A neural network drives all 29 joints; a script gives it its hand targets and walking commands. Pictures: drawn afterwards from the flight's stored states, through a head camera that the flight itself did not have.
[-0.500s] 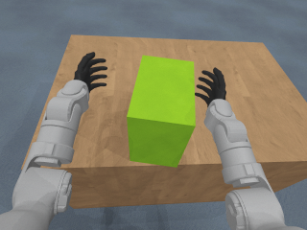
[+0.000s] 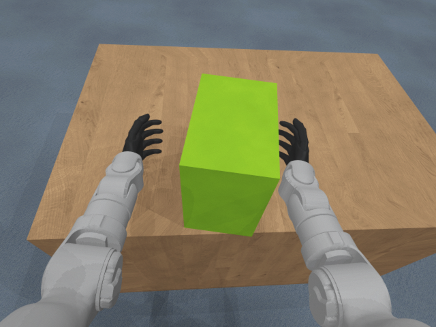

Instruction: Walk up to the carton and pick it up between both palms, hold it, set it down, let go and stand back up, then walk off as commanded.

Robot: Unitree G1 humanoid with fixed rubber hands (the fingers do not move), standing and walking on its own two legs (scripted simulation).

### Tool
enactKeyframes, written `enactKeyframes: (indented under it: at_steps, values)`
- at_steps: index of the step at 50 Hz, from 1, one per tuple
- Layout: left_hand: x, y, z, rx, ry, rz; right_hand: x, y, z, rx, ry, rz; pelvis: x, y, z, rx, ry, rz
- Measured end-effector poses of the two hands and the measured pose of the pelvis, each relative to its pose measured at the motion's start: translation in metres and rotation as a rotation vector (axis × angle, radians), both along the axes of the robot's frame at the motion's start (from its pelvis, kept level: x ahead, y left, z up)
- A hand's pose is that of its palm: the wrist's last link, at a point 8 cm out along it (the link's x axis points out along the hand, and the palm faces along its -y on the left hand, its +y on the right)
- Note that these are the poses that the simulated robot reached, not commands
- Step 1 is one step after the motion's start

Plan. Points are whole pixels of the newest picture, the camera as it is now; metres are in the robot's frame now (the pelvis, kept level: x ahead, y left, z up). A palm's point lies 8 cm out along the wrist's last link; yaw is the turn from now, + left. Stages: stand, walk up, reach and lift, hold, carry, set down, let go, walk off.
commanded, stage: reach and lift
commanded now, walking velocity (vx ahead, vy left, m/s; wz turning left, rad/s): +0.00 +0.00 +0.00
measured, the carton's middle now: (228, 159) +0.46 -0.04 +0.00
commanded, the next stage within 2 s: none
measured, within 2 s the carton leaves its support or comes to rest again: neither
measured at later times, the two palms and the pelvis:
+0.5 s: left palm (147, 169) +0.43 +0.13 +0.00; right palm (284, 184) +0.38 -0.16 +0.01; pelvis -0.02 +0.01 -0.03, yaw +0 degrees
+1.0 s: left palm (155, 172) +0.42 +0.11 +0.01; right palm (274, 186) +0.38 -0.13 +0.01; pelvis -0.02 +0.02 -0.03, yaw -1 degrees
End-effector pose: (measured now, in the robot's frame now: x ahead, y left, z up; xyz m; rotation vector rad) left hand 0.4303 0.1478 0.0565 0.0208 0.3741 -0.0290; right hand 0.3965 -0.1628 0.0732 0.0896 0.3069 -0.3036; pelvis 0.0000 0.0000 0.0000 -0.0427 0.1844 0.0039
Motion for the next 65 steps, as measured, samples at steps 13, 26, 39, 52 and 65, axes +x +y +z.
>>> enactKeyframes:
  at_steps: [13,26,39,52,65]
  values:
    - [-0.001,-0.013,-0.047,-0.021,-0.03,0.013,-0.011,0.004,-0.057,-0.045,0.037,0.004,-0.015,0.001,-0.019,0.003,0.128,0.0]
    - [-0.002,-0.016,-0.055,-0.024,-0.08,-0.028,-0.013,0.008,-0.066,-0.055,-0.014,-0.006,-0.023,0.012,-0.032,-0.011,0.182,-0.004]
    - [-0.009,-0.036,-0.052,-0.038,-0.095,-0.05,-0.014,0.023,-0.067,-0.047,-0.01,-0.016,-0.029,0.022,-0.038,-0.013,0.169,-0.003]
    - [-0.013,-0.033,-0.05,-0.022,-0.139,-0.049,-0.021,0.029,-0.065,-0.079,-0.063,-0.018,-0.016,0.024,-0.031,-0.026,0.15,-0.011]
    - [-0.019,-0.029,-0.054,-0.034,-0.096,-0.025,-0.023,0.032,-0.068,-0.074,-0.032,0.004,0.0,0.017,-0.021,-0.015,0.051,0.004]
